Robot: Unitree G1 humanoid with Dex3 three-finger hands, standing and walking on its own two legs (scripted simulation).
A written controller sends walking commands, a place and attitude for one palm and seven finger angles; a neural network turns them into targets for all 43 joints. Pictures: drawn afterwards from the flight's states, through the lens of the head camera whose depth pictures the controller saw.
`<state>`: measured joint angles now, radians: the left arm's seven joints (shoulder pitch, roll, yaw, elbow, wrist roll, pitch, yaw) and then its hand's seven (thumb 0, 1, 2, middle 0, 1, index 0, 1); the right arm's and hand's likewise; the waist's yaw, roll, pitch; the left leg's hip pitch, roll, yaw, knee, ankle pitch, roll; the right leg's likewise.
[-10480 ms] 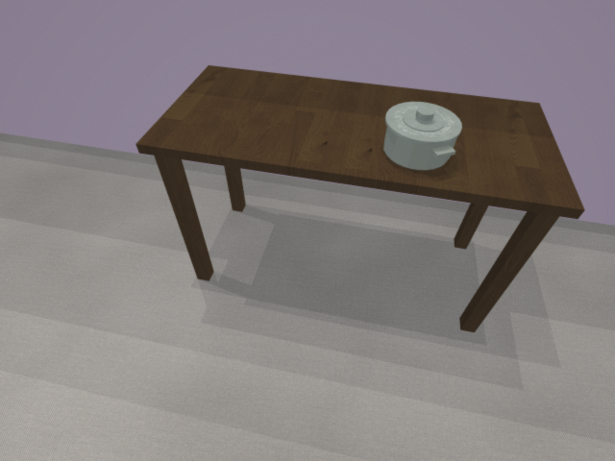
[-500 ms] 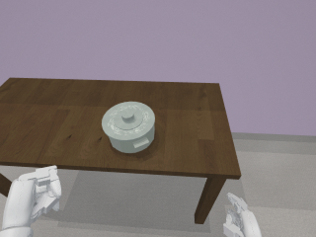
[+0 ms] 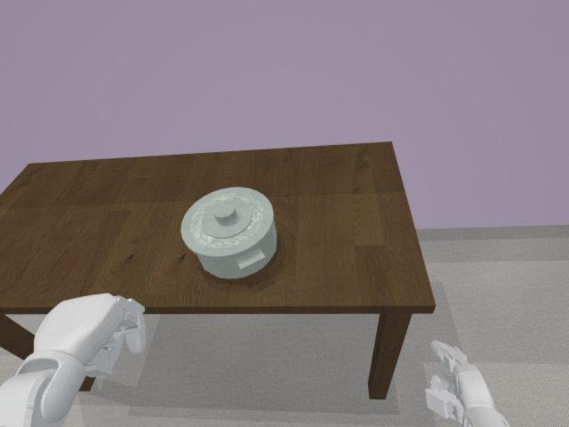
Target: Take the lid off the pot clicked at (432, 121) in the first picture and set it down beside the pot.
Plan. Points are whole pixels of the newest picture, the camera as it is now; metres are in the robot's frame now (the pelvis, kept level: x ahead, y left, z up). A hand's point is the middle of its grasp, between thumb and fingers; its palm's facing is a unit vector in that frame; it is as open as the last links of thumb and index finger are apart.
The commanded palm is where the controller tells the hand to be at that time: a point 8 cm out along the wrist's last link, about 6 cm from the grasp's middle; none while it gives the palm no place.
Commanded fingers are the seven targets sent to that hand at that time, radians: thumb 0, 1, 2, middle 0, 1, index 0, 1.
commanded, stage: reach forward and open the fingers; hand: left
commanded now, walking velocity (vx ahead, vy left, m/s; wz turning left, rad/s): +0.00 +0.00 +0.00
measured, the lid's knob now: (224, 212) +0.50 +0.19 +0.00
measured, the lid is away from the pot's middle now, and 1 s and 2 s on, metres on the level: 0.00 0.00 0.00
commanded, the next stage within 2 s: move the open hand above the knob in 0.64 s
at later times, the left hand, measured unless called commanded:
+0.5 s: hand (125, 315) +0.24 +0.25 +0.07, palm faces -0.23 -0.11 -0.97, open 9.5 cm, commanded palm +0.23 +0.25 +0.13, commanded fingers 0.00 -0.25 1.31 -0.81 -0.08 -0.81 -0.08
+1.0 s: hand (149, 266) +0.31 +0.24 +0.08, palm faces -0.21 -0.10 -0.97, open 10.1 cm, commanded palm +0.29 +0.23 +0.13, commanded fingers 0.00 -0.25 1.31 -0.82 -0.08 -0.82 -0.08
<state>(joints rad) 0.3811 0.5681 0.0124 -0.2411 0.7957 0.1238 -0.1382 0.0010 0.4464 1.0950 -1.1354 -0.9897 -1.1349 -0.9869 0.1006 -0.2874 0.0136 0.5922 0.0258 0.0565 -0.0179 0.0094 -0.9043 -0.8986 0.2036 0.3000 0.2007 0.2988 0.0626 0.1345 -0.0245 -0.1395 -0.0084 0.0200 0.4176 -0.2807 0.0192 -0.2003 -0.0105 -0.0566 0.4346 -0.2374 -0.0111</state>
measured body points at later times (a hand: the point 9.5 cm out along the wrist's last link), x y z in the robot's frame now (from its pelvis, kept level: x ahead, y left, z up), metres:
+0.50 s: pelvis -0.02 +0.00 +0.00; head -0.01 -0.05 +0.45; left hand +0.24 +0.26 +0.12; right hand +0.17 -0.22 -0.11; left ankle -0.04 +0.11 -0.74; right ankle +0.00 -0.11 -0.74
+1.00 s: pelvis -0.01 +0.02 +0.00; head +0.00 -0.03 +0.45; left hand +0.31 +0.24 +0.13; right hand +0.19 -0.21 -0.10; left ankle -0.04 +0.11 -0.74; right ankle +0.00 -0.11 -0.74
